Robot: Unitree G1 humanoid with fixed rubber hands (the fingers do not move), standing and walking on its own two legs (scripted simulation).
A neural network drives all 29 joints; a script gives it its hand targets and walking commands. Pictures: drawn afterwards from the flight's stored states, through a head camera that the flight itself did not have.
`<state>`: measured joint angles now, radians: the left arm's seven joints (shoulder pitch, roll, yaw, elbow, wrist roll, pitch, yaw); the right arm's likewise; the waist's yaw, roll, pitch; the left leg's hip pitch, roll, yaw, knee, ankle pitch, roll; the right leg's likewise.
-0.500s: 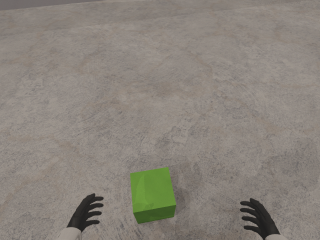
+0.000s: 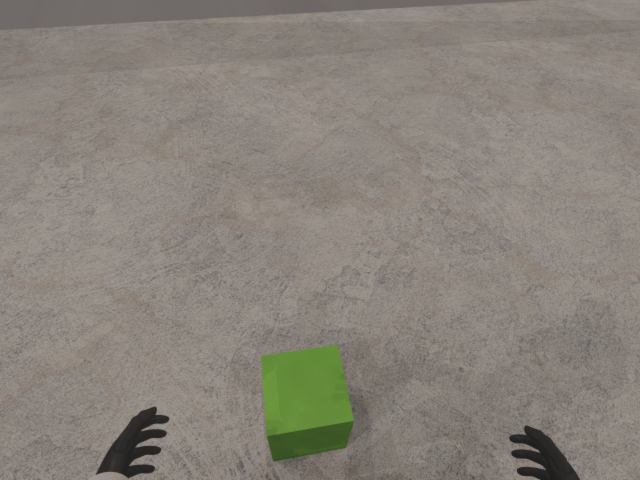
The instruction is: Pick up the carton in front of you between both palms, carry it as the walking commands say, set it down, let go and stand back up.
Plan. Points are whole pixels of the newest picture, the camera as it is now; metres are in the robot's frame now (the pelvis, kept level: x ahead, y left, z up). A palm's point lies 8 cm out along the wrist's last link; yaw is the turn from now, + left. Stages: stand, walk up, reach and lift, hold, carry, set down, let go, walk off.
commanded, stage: stand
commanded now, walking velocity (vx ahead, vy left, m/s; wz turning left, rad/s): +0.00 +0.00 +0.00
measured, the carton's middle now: (305, 403) +0.43 +0.06 -0.64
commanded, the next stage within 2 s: none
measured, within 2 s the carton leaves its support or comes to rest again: neither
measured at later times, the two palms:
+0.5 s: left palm (102, 475) +0.15 +0.30 -0.10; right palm out of the picture +0.13 -0.28 -0.08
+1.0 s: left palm out of the picture +0.10 +0.31 -0.10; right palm out of the picture +0.09 -0.30 -0.08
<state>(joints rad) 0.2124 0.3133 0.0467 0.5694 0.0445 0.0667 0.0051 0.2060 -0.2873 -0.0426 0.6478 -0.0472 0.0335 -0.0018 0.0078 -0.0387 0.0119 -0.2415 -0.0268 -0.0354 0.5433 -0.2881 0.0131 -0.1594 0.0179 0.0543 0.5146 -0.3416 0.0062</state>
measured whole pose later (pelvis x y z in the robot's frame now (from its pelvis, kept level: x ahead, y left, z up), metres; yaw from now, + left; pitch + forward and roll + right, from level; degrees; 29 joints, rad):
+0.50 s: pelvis +0.02 +0.01 +0.00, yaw -1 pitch -1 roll +0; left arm 0.17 0.35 0.02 0.79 0.03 0.00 0.03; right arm 0.16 -0.33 -0.03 0.83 -0.03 0.00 -0.02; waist -0.01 -0.04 0.01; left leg -0.19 -0.04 -0.01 0.48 -0.28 0.03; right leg -0.11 0.00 0.07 0.44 -0.32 0.02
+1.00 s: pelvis +0.00 +0.01 +0.01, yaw -1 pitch -2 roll +0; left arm 0.17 0.38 0.01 0.92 0.03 -0.01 0.02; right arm 0.14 -0.36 -0.02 0.96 -0.02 -0.01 -0.01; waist -0.01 -0.03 0.02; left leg -0.16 -0.03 -0.02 0.41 -0.22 0.02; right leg -0.08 0.00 0.06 0.37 -0.26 0.02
